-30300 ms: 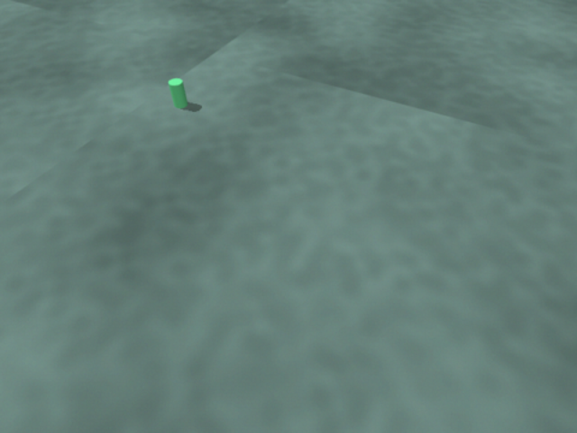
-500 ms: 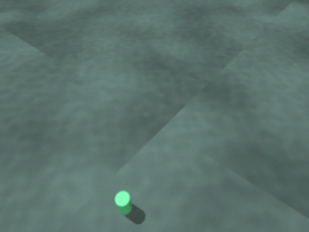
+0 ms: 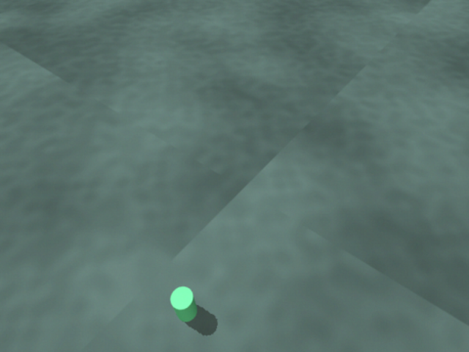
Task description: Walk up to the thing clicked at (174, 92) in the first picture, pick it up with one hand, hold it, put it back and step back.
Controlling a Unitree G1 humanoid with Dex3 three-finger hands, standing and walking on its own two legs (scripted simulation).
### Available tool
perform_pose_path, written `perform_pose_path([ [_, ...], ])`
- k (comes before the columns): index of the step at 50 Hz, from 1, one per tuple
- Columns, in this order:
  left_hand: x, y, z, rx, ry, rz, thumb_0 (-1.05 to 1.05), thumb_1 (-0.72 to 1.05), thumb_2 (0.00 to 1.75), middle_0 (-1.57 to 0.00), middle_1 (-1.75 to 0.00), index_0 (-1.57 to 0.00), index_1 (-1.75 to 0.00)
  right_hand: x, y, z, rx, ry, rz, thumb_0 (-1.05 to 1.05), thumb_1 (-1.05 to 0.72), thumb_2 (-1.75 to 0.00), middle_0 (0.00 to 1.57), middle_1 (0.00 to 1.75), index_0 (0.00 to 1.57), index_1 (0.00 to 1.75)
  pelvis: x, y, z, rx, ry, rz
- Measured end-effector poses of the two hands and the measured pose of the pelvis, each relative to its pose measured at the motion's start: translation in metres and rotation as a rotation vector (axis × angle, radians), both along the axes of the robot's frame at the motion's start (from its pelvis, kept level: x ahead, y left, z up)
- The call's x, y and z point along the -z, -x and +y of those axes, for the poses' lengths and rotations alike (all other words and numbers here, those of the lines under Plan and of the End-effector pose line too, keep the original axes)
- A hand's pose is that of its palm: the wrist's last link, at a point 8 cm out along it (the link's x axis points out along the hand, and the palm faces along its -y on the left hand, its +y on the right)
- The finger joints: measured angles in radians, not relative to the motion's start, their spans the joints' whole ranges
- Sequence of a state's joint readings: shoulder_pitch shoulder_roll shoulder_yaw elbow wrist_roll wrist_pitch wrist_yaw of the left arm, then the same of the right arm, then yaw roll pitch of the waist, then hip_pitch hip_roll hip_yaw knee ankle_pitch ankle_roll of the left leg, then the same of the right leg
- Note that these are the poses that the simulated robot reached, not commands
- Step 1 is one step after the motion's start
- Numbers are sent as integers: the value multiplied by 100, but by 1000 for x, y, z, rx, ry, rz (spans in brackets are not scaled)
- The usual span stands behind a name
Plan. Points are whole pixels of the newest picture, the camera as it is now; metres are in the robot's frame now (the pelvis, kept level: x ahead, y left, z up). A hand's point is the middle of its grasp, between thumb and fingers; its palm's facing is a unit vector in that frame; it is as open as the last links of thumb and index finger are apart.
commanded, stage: stand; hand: left
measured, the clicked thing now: (184, 304) +0.43 +0.20 -0.70
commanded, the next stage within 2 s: step back in 0.98 s
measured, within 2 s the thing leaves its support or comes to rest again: neither
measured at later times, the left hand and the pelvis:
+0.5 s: hand out of the picture +0.11 +0.24 -0.15, palm faces -0.03 -0.94 -0.34, open 7.4 cm; pelvis +0.02 -0.01 +0.00, yaw -1 degrees
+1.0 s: hand out of the picture +0.10 +0.24 -0.15, palm faces -0.03 -0.94 -0.34, open 7.4 cm; pelvis +0.02 -0.01 +0.00, yaw -1 degrees
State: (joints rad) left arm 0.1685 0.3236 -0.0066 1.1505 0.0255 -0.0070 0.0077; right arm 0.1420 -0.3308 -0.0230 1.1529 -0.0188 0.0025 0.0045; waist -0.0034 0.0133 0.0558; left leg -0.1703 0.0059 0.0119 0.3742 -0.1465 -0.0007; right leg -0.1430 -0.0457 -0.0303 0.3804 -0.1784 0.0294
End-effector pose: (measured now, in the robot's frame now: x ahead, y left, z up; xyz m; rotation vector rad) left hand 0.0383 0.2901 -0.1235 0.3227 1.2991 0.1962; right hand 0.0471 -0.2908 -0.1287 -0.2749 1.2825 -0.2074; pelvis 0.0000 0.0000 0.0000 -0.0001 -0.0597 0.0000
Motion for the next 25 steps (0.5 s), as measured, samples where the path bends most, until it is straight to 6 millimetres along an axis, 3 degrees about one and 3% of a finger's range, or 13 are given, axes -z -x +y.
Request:
perform_pose_path([
  [17,-6,-50,-8,24,7,-66,1,90,89,-21,-30,-20,-30,-3,-23,-3,2,1,-23,0,-90,-90,20,30,20,30,-3,-17,-4,10,-2,4],
  [25,-9,-62,-7,24,3,-81,1,90,89,-21,-30,-20,-30,-5,-33,-6,2,6,-40,0,-90,-90,20,30,20,30,-3,-22,-6,12,-2,5],
])
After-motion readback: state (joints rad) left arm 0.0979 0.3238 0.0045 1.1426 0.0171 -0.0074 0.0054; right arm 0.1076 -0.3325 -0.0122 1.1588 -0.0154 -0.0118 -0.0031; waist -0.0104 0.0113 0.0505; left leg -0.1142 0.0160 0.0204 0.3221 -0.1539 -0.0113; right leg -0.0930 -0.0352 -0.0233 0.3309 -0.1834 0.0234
